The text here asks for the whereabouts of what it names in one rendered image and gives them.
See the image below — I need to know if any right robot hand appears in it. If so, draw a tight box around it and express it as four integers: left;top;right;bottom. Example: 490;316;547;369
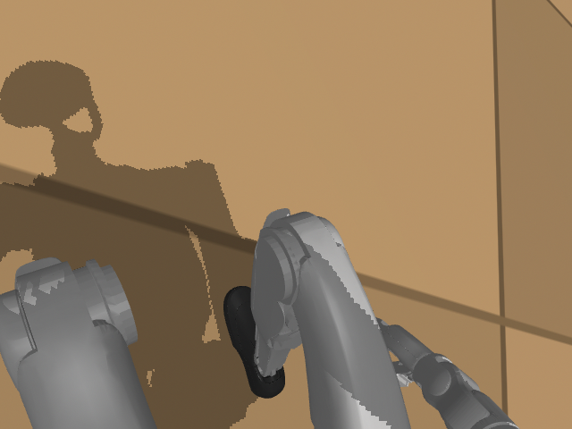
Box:
376;317;433;387

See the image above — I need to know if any right robot foot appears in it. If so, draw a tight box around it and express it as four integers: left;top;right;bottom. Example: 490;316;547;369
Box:
223;286;285;399

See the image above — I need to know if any right robot arm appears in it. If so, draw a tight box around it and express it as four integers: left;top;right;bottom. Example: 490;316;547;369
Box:
412;353;519;429

